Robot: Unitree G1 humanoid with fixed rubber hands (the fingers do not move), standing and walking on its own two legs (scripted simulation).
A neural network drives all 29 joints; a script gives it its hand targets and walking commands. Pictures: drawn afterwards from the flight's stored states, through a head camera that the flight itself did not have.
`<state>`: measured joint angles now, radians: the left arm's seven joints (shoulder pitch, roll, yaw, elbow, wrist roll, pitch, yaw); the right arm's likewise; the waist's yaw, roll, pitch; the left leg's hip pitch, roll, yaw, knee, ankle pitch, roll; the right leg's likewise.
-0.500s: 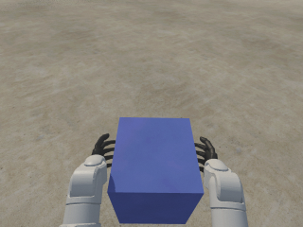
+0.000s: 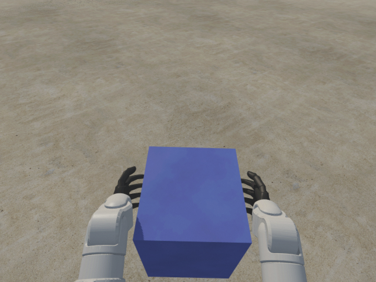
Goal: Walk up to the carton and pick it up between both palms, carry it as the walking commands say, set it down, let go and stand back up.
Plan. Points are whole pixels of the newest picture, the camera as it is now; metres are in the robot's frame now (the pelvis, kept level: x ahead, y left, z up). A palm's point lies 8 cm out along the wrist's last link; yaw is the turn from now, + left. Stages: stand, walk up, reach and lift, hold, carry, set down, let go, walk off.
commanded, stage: carry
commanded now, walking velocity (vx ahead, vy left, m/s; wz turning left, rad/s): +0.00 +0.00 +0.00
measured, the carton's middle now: (190, 214) +0.30 +0.00 -0.02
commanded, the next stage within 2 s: hold in 0.24 s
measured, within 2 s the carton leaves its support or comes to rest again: neither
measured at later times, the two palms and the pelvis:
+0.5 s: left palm (119, 216) +0.25 +0.15 +0.04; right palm (257, 220) +0.26 -0.14 +0.04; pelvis -0.01 +0.00 +0.00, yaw +7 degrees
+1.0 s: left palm (141, 202) +0.28 +0.11 +0.05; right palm (273, 212) +0.28 -0.18 +0.03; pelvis -0.03 -0.04 +0.00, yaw +9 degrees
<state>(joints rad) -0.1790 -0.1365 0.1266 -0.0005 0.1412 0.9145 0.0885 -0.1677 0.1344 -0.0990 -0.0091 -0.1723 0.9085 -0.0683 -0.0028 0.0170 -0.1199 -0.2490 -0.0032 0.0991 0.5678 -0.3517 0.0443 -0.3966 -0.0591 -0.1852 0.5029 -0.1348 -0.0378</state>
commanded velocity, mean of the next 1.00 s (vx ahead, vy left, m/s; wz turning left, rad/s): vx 0.00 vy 0.00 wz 0.00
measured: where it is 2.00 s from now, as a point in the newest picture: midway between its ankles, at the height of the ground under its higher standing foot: outside the picture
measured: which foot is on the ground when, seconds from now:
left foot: down 0.00-1.00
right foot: down 0.00-1.00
